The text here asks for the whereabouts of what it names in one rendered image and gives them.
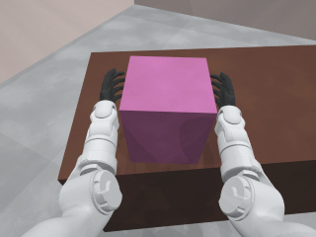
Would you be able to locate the robot right forearm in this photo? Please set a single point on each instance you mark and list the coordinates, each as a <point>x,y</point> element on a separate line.
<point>235,150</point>

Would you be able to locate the left robot hand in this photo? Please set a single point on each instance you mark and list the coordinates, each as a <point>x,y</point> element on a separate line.
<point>108,89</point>

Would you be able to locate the right robot hand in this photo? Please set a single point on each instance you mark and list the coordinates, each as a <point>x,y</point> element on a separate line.
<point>226,94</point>

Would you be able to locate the carton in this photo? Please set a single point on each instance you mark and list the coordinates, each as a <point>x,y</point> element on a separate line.
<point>167,109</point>

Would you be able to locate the robot left forearm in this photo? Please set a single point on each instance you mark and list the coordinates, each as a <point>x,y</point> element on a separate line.
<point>101,142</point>

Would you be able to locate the robot left upper arm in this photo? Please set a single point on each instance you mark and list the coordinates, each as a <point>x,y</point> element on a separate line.
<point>86,203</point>

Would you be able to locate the robot right upper arm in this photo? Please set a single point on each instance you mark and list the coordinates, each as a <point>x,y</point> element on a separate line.
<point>256,209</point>

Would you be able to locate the pedestal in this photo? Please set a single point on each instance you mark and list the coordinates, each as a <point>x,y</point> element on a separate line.
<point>275,91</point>

